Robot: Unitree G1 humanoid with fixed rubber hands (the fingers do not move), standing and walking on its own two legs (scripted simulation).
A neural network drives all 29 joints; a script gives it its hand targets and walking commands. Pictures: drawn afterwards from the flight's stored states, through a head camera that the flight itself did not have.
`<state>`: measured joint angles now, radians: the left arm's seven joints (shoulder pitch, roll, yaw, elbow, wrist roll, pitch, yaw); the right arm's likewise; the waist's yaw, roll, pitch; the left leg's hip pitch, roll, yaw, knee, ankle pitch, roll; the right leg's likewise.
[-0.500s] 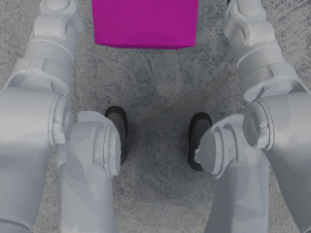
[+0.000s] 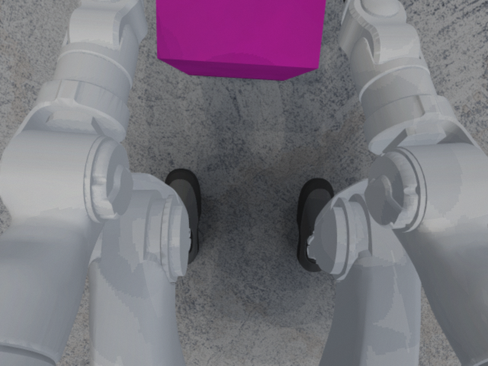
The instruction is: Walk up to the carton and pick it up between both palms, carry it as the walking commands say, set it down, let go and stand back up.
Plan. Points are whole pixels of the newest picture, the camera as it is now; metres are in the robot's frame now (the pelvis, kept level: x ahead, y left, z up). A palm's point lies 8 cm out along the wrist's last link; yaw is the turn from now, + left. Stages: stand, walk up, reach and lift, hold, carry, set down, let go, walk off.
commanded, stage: reach and lift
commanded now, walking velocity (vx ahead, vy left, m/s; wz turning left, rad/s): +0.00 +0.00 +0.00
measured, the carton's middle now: out of the picture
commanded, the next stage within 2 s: none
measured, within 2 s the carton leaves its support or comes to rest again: leaves its support in 0.14 s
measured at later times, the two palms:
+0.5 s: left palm out of the picture +0.55 +0.18 -0.15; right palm out of the picture +0.56 -0.09 -0.16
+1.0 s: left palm out of the picture +0.54 +0.18 -0.09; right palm out of the picture +0.55 -0.08 -0.09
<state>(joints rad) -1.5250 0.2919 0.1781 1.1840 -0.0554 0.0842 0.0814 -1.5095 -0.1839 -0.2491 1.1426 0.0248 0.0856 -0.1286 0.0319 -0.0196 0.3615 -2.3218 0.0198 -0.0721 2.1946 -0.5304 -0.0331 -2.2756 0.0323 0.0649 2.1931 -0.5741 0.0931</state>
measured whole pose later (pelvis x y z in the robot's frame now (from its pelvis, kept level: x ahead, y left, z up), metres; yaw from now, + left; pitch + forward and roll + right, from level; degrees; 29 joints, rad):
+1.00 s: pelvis +0.00 +0.00 +0.02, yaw +0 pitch +43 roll -5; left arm -1.37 0.11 0.40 0.83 0.22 0.32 0.07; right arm -1.35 -0.05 -0.49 0.83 -0.16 0.29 -0.12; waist 0.02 -0.03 0.11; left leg -2.35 -0.04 -0.12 2.09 -0.49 -0.05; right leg -2.27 0.03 0.04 2.09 -0.57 0.10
